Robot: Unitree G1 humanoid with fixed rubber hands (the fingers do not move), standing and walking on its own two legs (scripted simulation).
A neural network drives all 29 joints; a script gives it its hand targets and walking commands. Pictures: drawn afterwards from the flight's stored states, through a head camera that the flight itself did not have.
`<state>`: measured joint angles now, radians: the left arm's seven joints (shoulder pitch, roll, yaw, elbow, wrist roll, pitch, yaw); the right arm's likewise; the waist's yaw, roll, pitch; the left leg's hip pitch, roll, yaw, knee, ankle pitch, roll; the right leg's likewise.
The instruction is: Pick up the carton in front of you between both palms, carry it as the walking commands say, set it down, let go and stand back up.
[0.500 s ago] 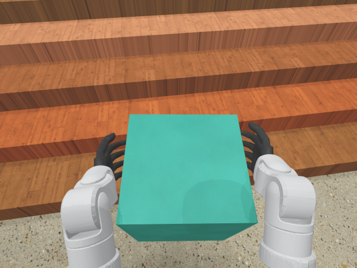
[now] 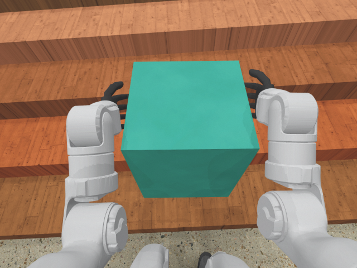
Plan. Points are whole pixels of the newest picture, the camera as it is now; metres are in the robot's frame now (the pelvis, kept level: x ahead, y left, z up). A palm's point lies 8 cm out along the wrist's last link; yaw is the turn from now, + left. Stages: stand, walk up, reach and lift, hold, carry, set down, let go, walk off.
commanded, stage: carry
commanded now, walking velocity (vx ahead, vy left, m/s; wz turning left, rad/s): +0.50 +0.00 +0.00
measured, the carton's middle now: (186, 136) +0.38 +0.01 +0.04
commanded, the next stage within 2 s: none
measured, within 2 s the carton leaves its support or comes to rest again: neither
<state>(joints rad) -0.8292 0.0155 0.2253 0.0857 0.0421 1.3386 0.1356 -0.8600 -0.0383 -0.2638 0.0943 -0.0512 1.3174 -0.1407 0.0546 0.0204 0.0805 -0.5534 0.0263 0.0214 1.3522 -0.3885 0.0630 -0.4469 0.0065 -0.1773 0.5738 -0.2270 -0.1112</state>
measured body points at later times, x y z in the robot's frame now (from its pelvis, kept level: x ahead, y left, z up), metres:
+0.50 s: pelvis +0.38 +0.06 +0.10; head +0.49 +0.03 +0.54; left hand +0.80 +0.14 +0.20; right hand +0.75 -0.16 +0.20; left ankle +0.43 +0.11 -0.59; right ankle +0.26 -0.05 -0.41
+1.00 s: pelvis +0.72 +0.02 +0.27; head +0.75 +0.03 +0.72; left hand +1.09 +0.23 +0.44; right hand +1.15 -0.07 +0.45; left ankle +0.72 +0.13 -0.24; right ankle +0.73 -0.06 -0.45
